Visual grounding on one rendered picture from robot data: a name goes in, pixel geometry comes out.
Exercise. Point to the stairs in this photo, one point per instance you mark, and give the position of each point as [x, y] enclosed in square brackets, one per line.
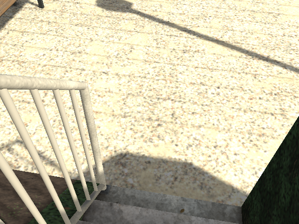
[118, 205]

